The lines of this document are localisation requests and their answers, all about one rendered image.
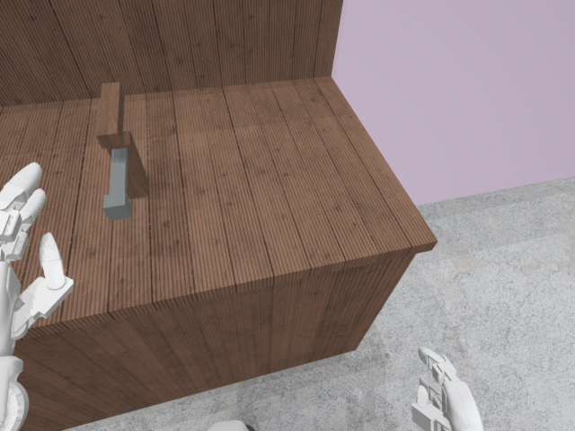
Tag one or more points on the tap lever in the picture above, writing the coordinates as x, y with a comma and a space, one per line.
116, 205

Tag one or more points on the counter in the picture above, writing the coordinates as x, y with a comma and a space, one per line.
267, 230

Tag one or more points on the left robot forearm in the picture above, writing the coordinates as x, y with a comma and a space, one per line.
14, 400

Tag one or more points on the robot left hand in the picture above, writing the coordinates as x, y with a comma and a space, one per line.
20, 205

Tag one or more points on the robot right hand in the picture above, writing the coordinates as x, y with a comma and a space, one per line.
454, 408

